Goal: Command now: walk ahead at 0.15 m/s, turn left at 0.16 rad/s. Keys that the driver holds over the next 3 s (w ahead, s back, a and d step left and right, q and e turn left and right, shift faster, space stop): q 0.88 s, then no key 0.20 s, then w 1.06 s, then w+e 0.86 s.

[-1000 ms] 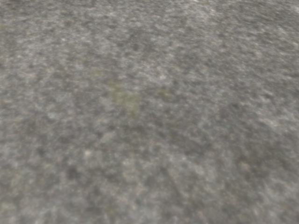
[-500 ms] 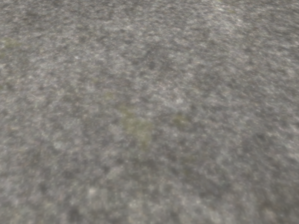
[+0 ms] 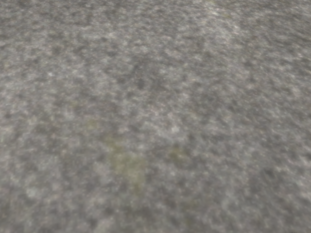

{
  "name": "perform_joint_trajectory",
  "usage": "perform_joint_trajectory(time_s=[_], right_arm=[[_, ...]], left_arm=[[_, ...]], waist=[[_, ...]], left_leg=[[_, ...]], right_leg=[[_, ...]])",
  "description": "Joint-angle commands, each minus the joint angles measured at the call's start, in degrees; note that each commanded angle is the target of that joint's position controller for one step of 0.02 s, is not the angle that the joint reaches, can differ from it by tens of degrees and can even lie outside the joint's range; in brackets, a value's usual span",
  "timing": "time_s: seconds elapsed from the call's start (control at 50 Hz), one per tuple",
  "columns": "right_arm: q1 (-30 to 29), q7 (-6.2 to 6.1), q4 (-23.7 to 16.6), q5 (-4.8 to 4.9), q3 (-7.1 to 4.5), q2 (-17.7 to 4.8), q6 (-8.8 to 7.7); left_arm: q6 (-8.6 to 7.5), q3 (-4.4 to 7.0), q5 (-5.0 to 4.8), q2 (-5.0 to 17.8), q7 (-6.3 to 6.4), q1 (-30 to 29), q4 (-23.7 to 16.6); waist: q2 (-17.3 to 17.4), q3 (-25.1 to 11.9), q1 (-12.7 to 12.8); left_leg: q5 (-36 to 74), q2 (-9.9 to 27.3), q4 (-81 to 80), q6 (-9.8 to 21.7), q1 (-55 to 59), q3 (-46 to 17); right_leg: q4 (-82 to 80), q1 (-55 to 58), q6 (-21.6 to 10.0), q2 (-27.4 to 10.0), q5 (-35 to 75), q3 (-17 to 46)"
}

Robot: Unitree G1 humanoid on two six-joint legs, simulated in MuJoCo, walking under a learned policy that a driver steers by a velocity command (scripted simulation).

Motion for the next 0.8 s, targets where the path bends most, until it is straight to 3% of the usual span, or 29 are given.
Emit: perform_joint_trajectory(time_s=[0.02,0.1,0.14,0.16,0.18,0.2,0.22,0.24,0.26,0.28,0.32,0.4,0.46,0.52,0.54,0.56,0.58,0.6,0.62,0.64,0.66,0.7,0.8], right_arm=[[-2.8,-0.78,-2.9,0.65,-2.69,-11.5,0.31],[-2.3,-1.39,-2.4,1.9,-3.24,-12.3,2.36],[-4.0,-2.06,-3.0,2.74,-3.04,-11.2,3.15],[-3.0,-2.31,-3.4,2.35,-2.48,-9.3,3.17],[-1.5,-2.27,-4.6,0.86,-1.42,-5.5,2.97],[1.3,-2.58,-5.4,1.32,-1.3,-4.8,3.0],[0.5,-2.6,-4.8,1.68,-2.77,-9.7,3.37],[0.2,-2.66,-4.6,2.36,-3.82,-11.3,4.13],[1.0,-3.06,-3.9,2.47,-4.1,-10.7,5.34],[0.7,-3.3,-4.3,2.13,-4.2,-10.3,6.33],[-0.4,-3.19,-5.6,2.16,-3.82,-8.1,7.33],[-3.4,-2.09,-8.6,2.04,-3.17,-6.5,7.39],[-3.8,-1.06,-10.0,1.91,-3.56,-7.8,7.64],[-0.6,-0.22,-9.5,1.77,-4.29,-8.1,8.08],[1.2,-0.49,-8.9,1.51,-4.9,-9.1,8.12],[2.7,-1.36,-9.1,1.49,-6.24,-13.5,8.02],[2.3,-2.02,-11.1,0.58,-7.15,-19.9,7.6],[3.8,-1.51,-11.3,-1.32,-6.6,-17.7,6.02],[1.2,-1.53,-11.3,-1.08,-6.05,-16.3,4.77],[-2.3,-1.88,-11.6,0.19,-5.84,-14.7,4.19],[-4.4,-2.28,-12.1,1.27,-5.19,-12.7,4.17],[-4.5,-2.98,-12.4,1.32,-4.48,-11.4,4.5],[-2.2,-3.8,-12.4,1.54,-4.79,-12.4,4.94]], left_arm=[[0.31,0.97,-0.04,3.9,0.3,3.3,-1.9],[0.62,1.66,-0.13,5.3,0.63,-0.9,-3.5],[0.11,2.29,-0.05,5.9,0.6,1.7,-2.8],[-0.25,2.93,0.47,8.0,0.88,3.2,-2.6],[-0.06,3.75,1.25,11.8,1.52,4.9,-3.3],[0.67,4.08,1.59,12.6,1.29,4.8,-2.9],[0.61,3.22,1.5,8.9,1.12,5.1,-3.7],[0.36,2.57,1.39,7.0,1.06,2.6,-4.1],[0.31,2.34,0.92,6.2,1.02,-0.8,-4.8],[0.35,2.33,0.31,6.1,0.98,-3.1,-4.9],[0.72,2.5,0.82,6.6,1.12,-4.0,-4.3],[1.3,3.24,0.69,8.2,1.67,-4.3,-3.3],[1.5,3.87,0.04,10.0,1.3,-3.9,-2.3],[1.73,4.12,-1.41,10.4,0.95,-5.3,-1.5],[1.84,3.9,-1.57,8.9,0.73,-2.9,-0.3],[1.96,3.29,-0.3,6.2,0.25,-0.5,0.4],[1.96,2.42,1.87,4.1,0.34,-3.9,-3.4],[1.77,3.11,1.04,6.0,0.86,-8.9,-4.3],[1.92,3.52,-0.27,6.9,1.04,-8.6,-4.1],[2.09,3.88,-0.38,7.1,1.47,-6.7,-2.8],[2.19,4.26,0.14,7.9,1.98,-5.9,-2.0],[1.89,4.42,0.29,7.3,1.88,-4.5,-1.7],[1.36,3.66,-0.29,5.1,1.37,-6.1,-2.6]], waist=[[7.2,-9.1,2.0],[8.1,-6.5,1.1],[7.9,-6.3,3.6],[5.7,-7.7,3.7],[-3.9,-11.6,2.6],[-15.1,-12.6,2.1],[-10.2,-13.7,3.8],[-6.9,-12.3,2.7],[-4.7,-11.1,1.4],[-4.6,-9.2,1.0],[-5.8,-7.5,1.0],[-6.8,-9.4,2.4],[-7.1,-10.1,2.8],[-6.1,-9.2,0.4],[-3.7,-9.0,0.2],[7.8,-8.0,1.0],[22.2,-6.5,1.1],[14.7,-10.1,-2.9],[12.0,-8.6,-0.9],[9.8,-7.3,1.0],[9.3,-7.0,1.7],[9.7,-8.5,2.6],[9.7,-8.5,1.2]], left_leg=[[33.8,14.0,-2.8,9.2,0.3,-7.3],[19.9,15.4,0.4,8.8,2.2,-13.9],[12.8,13.2,5.0,6.0,0.8,-16.1],[8.0,10.4,9.0,3.1,-2.3,-15.6],[-7.2,4.7,20.0,-0.4,-8.4,-10.8],[-29.4,-1.7,30.0,-3.7,-19.5,-4.1],[-32.4,0.6,42.2,-5.2,-21.1,-6.6],[-28.8,2.0,47.2,-5.8,-22.6,-7.6],[-25.5,3.4,48.3,-6.9,-22.4,-7.6],[-22.3,4.5,47.3,-7.9,-22.4,-7.4],[-18.4,4.4,44.3,-9.2,-19.4,-4.7],[-14.5,5.8,32.4,-8.8,-14.0,-2.5],[-13.4,5.7,25.7,-7.1,-9.8,-0.5],[-6.1,4.2,13.4,-3.7,-2.5,2.2],[-1.6,3.2,8.5,-1.7,2.4,1.0],[12.8,10.3,2.9,2.0,9.1,-10.5],[26.4,24.8,0.7,13.3,11.7,-31.5],[21.7,25.7,-0.7,17.6,8.5,-33.0],[17.3,22.4,-1.0,14.9,7.4,-27.7],[13.1,19.1,-0.6,11.3,6.5,-23.8],[12.3,17.7,-0.3,9.2,6.2,-22.4],[15.6,15.7,0.0,8.8,4.6,-20.6],[12.0,14.4,0.7,8.9,8.0,-22.7]], right_leg=[[-6.0,10.7,0.6,1.7,6.0,-0.9],[-12.2,9.5,-0.1,3.2,1.8,0.1],[-22.1,15.7,-1.7,4.1,7.6,-0.7],[-24.8,21.9,-3.5,0.1,16.5,2.1],[-23.6,30.2,-8.0,-10.9,34.0,10.4],[-25.1,33.9,-17.4,-19.6,39.9,20.3],[-26.3,33.1,-20.0,-19.6,37.3,20.8],[-26.0,31.4,-18.2,-17.0,34.1,16.0],[-26.4,29.0,-16.1,-14.3,29.5,11.4],[-27.4,26.6,-15.2,-13.4,25.5,8.9],[-29.3,22.4,-15.0,-11.2,23.0,3.9],[-29.2,23.4,-15.4,-12.1,23.0,-0.8],[-28.1,24.5,-15.1,-13.9,22.2,-1.7],[-23.5,22.1,-11.4,-13.4,16.0,-4.3],[-19.2,19.0,-8.0,-11.4,9.9,-6.7],[-7.0,9.8,-2.6,-6.2,-1.7,-12.2],[7.8,-6.3,2.5,3.2,-25.4,-12.3],[17.6,-6.3,1.8,3.8,-26.8,-2.0],[19.8,-7.0,0.6,2.9,-21.8,-0.1],[18.8,-7.2,0.1,2.1,-16.4,0.6],[17.7,-7.1,0.2,1.8,-13.1,1.0],[18.7,-3.5,0.8,3.3,-8.7,0.7],[6.3,-2.7,2.3,4.8,-5.6,1.7]])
